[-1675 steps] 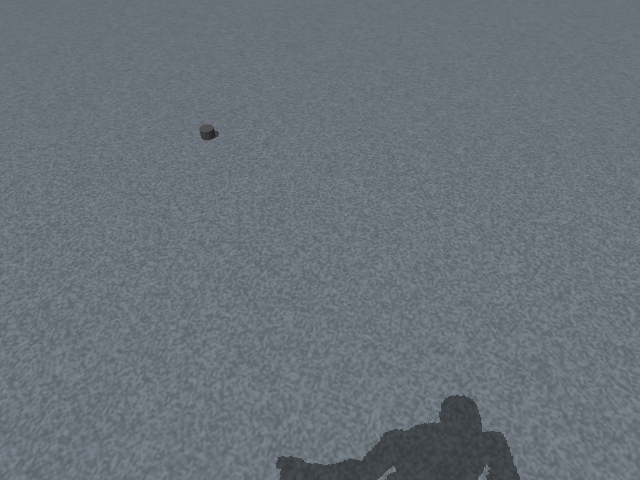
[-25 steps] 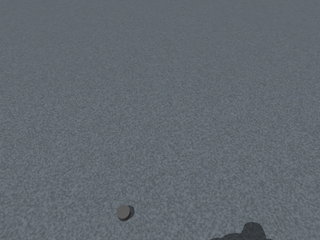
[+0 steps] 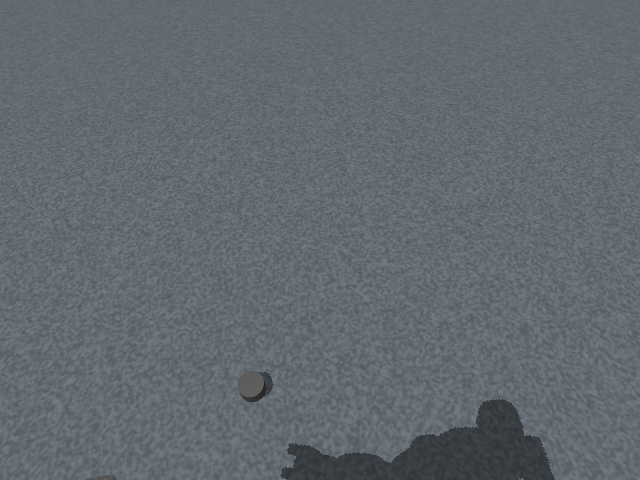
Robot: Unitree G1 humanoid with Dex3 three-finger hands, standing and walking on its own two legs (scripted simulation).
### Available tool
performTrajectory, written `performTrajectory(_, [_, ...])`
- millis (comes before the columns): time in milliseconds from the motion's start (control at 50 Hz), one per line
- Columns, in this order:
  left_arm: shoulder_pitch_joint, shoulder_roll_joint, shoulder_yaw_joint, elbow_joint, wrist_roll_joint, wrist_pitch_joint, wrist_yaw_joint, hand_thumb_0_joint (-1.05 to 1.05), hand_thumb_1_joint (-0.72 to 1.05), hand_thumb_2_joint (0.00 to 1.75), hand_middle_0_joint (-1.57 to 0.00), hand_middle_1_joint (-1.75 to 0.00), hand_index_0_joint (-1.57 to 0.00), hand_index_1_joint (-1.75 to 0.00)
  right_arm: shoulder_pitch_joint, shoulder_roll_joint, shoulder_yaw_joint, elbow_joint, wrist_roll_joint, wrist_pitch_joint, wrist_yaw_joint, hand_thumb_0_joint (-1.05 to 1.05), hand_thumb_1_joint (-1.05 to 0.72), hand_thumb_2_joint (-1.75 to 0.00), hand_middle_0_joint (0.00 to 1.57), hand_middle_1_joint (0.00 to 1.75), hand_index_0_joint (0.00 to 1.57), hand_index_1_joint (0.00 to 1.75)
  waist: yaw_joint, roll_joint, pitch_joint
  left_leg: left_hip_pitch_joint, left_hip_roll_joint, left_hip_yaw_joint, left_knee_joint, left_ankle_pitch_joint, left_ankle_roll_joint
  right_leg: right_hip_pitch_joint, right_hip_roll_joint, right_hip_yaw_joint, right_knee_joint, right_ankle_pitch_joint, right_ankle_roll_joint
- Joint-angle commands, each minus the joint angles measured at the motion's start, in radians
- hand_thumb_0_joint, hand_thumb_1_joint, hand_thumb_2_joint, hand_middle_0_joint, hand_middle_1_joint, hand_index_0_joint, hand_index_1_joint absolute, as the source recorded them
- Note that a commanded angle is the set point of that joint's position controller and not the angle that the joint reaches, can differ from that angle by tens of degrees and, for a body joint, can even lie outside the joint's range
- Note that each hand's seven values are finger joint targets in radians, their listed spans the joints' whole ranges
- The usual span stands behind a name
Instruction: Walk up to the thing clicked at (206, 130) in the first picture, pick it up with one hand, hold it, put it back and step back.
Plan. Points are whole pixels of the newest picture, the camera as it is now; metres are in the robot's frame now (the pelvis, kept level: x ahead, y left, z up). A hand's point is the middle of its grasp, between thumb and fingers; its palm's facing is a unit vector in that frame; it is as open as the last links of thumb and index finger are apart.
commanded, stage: step back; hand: left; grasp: from above
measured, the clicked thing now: (251, 386) +0.47 +0.22 -0.75
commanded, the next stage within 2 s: none
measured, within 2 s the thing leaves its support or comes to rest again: neither
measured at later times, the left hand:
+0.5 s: hand out of the picture +0.03 +0.29 -0.17, palm faces -0.11 -0.92 -0.38, open 7.4 cm
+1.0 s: hand out of the picture -0.09 +0.30 -0.16, palm faces -0.01 -0.93 -0.37, open 7.4 cm
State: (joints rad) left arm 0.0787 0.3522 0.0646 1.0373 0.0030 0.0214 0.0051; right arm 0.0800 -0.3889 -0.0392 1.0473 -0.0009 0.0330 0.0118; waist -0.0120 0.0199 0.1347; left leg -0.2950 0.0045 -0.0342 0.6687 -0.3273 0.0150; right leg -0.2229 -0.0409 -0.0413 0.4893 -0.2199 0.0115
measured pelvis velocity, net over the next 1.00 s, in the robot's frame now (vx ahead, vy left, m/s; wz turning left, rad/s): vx -0.23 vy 0.04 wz -0.02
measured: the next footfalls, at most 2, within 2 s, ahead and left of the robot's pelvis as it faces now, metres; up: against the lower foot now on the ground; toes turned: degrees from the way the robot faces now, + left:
right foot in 0.54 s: -0.09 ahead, -0.10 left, +0.00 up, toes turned -3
left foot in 0.88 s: -0.16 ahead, +0.15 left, +0.00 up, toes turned -3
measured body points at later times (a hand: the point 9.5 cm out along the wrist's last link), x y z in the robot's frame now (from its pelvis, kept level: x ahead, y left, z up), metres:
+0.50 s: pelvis -0.10 +0.03 -0.02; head -0.03 +0.03 +0.43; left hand +0.03 +0.34 -0.14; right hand -0.01 -0.28 -0.13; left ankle -0.02 +0.12 -0.74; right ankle -0.13 -0.10 -0.72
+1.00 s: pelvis -0.23 +0.04 -0.01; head -0.17 +0.06 +0.43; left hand -0.09 +0.35 -0.13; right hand -0.15 -0.28 -0.12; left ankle -0.20 +0.15 -0.74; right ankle -0.22 -0.10 -0.67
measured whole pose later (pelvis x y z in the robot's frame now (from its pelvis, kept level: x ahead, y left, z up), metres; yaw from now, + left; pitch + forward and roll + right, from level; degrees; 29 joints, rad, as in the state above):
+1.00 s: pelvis -0.23 +0.04 -0.01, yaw -1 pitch -3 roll -1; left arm 0.11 0.40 0.08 0.81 0.00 0.07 0.02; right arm 0.17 -0.36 -0.04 0.88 -0.04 0.02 0.00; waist -0.01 -0.04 0.18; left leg -0.29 -0.02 -0.03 0.63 -0.30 0.03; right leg -0.48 0.09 0.14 1.09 -0.52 -0.02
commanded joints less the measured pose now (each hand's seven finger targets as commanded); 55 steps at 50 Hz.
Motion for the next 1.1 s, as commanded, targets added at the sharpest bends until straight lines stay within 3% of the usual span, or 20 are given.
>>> performTrajectory(0, [-0.131, 0.282, 0.059, -0.161, 0.023, -0.012, 0.023, 0.00, 0.90, 0.90, -0.20, -0.30, -0.20, -0.30, 0.121, -0.165, -0.051, -0.086, 0.004, 0.011, 0.001, 0.00, -0.90, -0.90, 0.20, 0.30, 0.20, 0.30, -0.038, -0.227, -0.159, 0.026, -0.012, -0.020, 0.137, -0.114, 0.035, -0.050, -0.277, 0.197, -0.046, 0.364, -0.218])
performTrajectory(40, [-0.113, 0.261, 0.049, -0.171, 0.017, 0.003, 0.022, 0.00, 0.90, 0.90, -0.20, -0.30, -0.20, -0.30, 0.132, -0.178, -0.060, -0.091, -0.008, -0.002, -0.004, 0.00, -0.90, -0.90, 0.20, 0.30, 0.20, 0.30, -0.031, -0.151, -0.163, 0.048, 0.010, -0.006, -0.116, 0.176, 0.030, -0.029, -0.191, 0.138, 0.082, 0.286, -0.143])
performTrajectory(60, [-0.085, 0.224, 0.042, -0.182, 0.005, 0.013, 0.020, 0.00, 0.90, 0.90, -0.20, -0.30, -0.20, -0.30, 0.116, -0.219, -0.071, -0.105, -0.025, -0.009, -0.008, 0.00, -0.90, -0.90, 0.20, 0.30, 0.20, 0.30, -0.016, 0.007, -0.150, 0.054, 0.113, -0.136, -0.235, 0.418, 0.054, -0.066, -0.079, 0.083, 0.223, 0.155, -0.088])
performTrajectory(80, [-0.054, 0.164, 0.031, -0.193, -0.006, 0.023, 0.024, 0.00, 0.90, 0.90, -0.20, -0.30, -0.20, -0.30, 0.107, -0.284, -0.085, -0.125, -0.046, -0.019, -0.012, 0.00, -0.90, -0.90, 0.20, 0.30, 0.20, 0.30, 0.000, 0.185, -0.144, 0.142, 0.269, -0.360, -0.304, 0.653, 0.104, -0.231, 0.091, 0.076, 0.387, -0.262, -0.052])
performTrajectory(100, [-0.040, 0.182, 0.036, -0.188, -0.001, 0.030, 0.036, 0.00, 0.90, 0.90, -0.20, -0.30, -0.20, -0.30, 0.104, -0.337, -0.096, -0.137, -0.033, -0.025, -0.015, 0.00, -0.90, -0.90, 0.20, 0.30, 0.20, 0.30, -0.017, 0.163, -0.178, 0.136, 0.317, -0.383, -0.275, 0.776, 0.163, -0.231, 0.136, 0.195, 0.512, -0.433, -0.048])
performTrajectory(180, [0.037, 0.211, 0.038, -0.163, -0.011, 0.032, 0.046, 0.00, 0.90, 0.90, -0.20, -0.30, -0.20, -0.30, -0.011, -0.236, -0.075, -0.197, -0.038, -0.027, -0.041, 0.00, -0.90, -0.90, 0.20, 0.30, 0.20, 0.30, 0.044, 0.137, -0.202, 0.200, 0.225, -0.214, -0.215, 0.687, 0.142, -0.292, 0.127, 0.254, 0.699, -0.296, -0.040])
performTrajectory(360, [0.029, 0.210, 0.059, -0.226, 0.007, 0.013, 0.026, 0.00, 0.90, 0.90, -0.20, -0.30, -0.20, -0.30, 0.103, -0.231, -0.084, -0.234, -0.026, -0.023, -0.050, 0.00, -0.90, -0.90, 0.20, 0.30, 0.20, 0.30, -0.039, 0.092, -0.189, 0.279, 0.279, -0.213, -0.182, 0.611, 0.244, -0.234, 0.083, 0.163, 0.455, -0.300, 0.011])
performTrajectory(480, [0.207, 0.187, 0.067, -0.175, 0.016, 0.003, 0.008, 0.00, 0.90, 0.90, -0.20, -0.30, -0.20, -0.30, 0.008, -0.254, -0.081, -0.261, -0.014, -0.008, -0.037, 0.00, -0.90, -0.90, 0.20, 0.30, 0.20, 0.30, 0.040, 0.114, -0.223, 0.059, 0.234, -0.158, -0.149, 0.305, 0.151, 0.050, 0.053, 0.043, 0.020, -0.066, -0.044])
performTrajectory(520, [0.210, 0.261, 0.088, -0.190, 0.040, -0.007, 0.008, 0.00, 0.90, 0.90, -0.20, -0.30, -0.20, -0.30, 0.022, -0.203, -0.065, -0.266, -0.003, -0.006, -0.031, 0.00, -0.90, -0.90, 0.20, 0.30, 0.20, 0.30, 0.031, -0.077, -0.185, -0.172, 0.105, -0.086, -0.019, 0.053, 0.036, 0.110, -0.104, 0.304, -0.075, -0.057, -0.124])
performTrajectory(540, [0.153, 0.354, 0.106, -0.219, 0.028, -0.004, 0.005, 0.00, 0.90, 0.90, -0.20, -0.30, -0.20, -0.30, -0.037, -0.175, -0.064, -0.275, 0.002, -0.005, -0.034, 0.00, -0.90, -0.90, 0.20, 0.30, 0.20, 0.30, 0.064, -0.299, -0.116, -0.191, -0.089, 0.026, 0.223, -0.196, -0.014, -0.066, -0.302, 0.554, -0.200, -0.052, -0.283])
performTrajectory(560, [0.098, 0.370, 0.108, -0.265, 0.041, -0.013, 0.008, 0.00, 0.90, 0.90, -0.20, -0.30, -0.20, -0.30, -0.025, -0.199, -0.075, -0.261, -0.006, 0.000, -0.039, 0.00, -0.90, -0.90, 0.20, 0.30, 0.20, 0.30, 0.062, -0.269, -0.067, -0.164, -0.096, -0.085, 0.427, -0.295, -0.028, -0.178, -0.381, 0.633, -0.205, 0.045, -0.347])
performTrajectory(640, [-0.032, 0.258, 0.084, -0.314, 0.031, -0.016, 0.026, 0.00, 0.90, 0.90, -0.20, -0.30, -0.20, -0.30, 0.110, -0.186, -0.059, -0.219, 0.008, -0.009, -0.040, 0.00, -0.90, -0.90, 0.20, 0.30, 0.20, 0.30, -0.014, -0.161, -0.102, -0.172, -0.133, -0.119, 0.542, -0.142, -0.025, -0.064, -0.186, 0.262, -0.078, 0.323, -0.221])
performTrajectory(760, [0.092, 0.243, 0.075, -0.316, 0.033, 0.000, 0.031, 0.00, 0.90, 0.90, -0.20, -0.30, -0.20, -0.30, 0.087, -0.167, -0.048, -0.248, -0.008, -0.020, -0.039, 0.00, -0.90, -0.90, 0.20, 0.30, 0.20, 0.30, 0.066, -0.189, -0.170, -0.143, -0.049, -0.014, 0.091, -0.178, -0.029, 0.180, -0.194, 0.237, 0.038, 0.430, -0.212])
performTrajectory(820, [0.037, 0.268, 0.072, -0.337, 0.014, 0.017, 0.021, 0.00, 0.90, 0.90, -0.20, -0.30, -0.20, -0.30, 0.201, -0.163, -0.062, -0.211, -0.019, -0.030, -0.034, 0.00, -0.90, -0.90, 0.20, 0.30, 0.20, 0.30, -0.001, -0.182, -0.211, 0.045, -0.042, 0.058, -0.252, 0.101, -0.009, 0.100, -0.172, 0.211, 0.135, 0.367, -0.166])
performTrajectory(840, [0.052, 0.235, 0.061, -0.343, 0.011, 0.022, 0.017, 0.00, 0.90, 0.90, -0.20, -0.30, -0.20, -0.30, 0.192, -0.197, -0.074, -0.212, -0.029, -0.035, -0.036, 0.00, -0.90, -0.90, 0.20, 0.30, 0.20, 0.30, 0.007, -0.116, -0.201, 0.107, 0.015, -0.038, -0.267, 0.181, 0.011, -0.010, -0.131, 0.202, 0.158, 0.226, -0.117])
performTrajectory(860, [0.092, 0.200, 0.052, -0.349, 0.008, 0.024, 0.014, 0.00, 0.90, 0.90, -0.20, -0.30, -0.20, -0.30, 0.169, -0.281, -0.094, -0.230, -0.043, -0.038, -0.033, 0.00, -0.90, -0.90, 0.20, 0.30, 0.20, 0.30, 0.022, 0.090, -0.204, 0.186, 0.227, -0.330, -0.298, 0.275, 0.090, -0.196, -0.011, 0.139, 0.300, -0.026, -0.061])
performTrajectory(880, [0.003, 0.227, 0.068, -0.356, 0.004, 0.023, 0.028, 0.00, 0.90, 0.90, -0.20, -0.30, -0.20, -0.30, 0.117, -0.379, -0.107, -0.253, -0.031, -0.033, -0.022, 0.00, -0.90, -0.90, 0.20, 0.30, 0.20, 0.30, -0.035, 0.249, -0.175, 0.033, 0.377, -0.491, -0.340, 0.429, 0.250, -0.215, 0.125, 0.106, 0.513, -0.430, -0.027])
performTrajectory(900, [-0.023, 0.238, 0.077, -0.342, 0.019, 0.025, 0.036, 0.00, 0.90, 0.90, -0.20, -0.30, -0.20, -0.30, 0.107, -0.355, -0.107, -0.250, -0.036, -0.039, -0.027, 0.00, -0.90, -0.90, 0.20, 0.30, 0.20, 0.30, -0.040, 0.174, -0.148, -0.023, 0.400, -0.526, -0.342, 0.416, 0.290, -0.206, 0.130, 0.226, 0.678, -0.437, -0.031])
performTrajectory(960, [0.084, 0.218, 0.073, -0.297, -0.004, 0.024, 0.030, 0.00, 0.90, 0.90, -0.20, -0.30, -0.20, -0.30, 0.023, -0.239, -0.071, -0.266, -0.034, -0.040, -0.043, 0.00, -0.90, -0.90, 0.20, 0.30, 0.20, 0.30, 0.044, 0.084, -0.136, 0.075, 0.255, -0.221, -0.237, 0.547, 0.202, -0.286, 0.136, 0.243, 0.793, -0.300, -0.040])
performTrajectory(1080, [0.089, 0.206, 0.071, -0.301, 0.010, 0.015, 0.017, 0.00, 0.90, 0.90, -0.20, -0.30, -0.20, -0.30, 0.092, -0.232, -0.075, -0.278, -0.031, -0.034, -0.047, 0.00, -0.90, -0.90, 0.20, 0.30, 0.20, 0.30, -0.020, 0.128, -0.158, 0.203, 0.254, -0.197, -0.199, 0.524, 0.246, -0.272, 0.107, 0.167, 0.580, -0.308, 0.024])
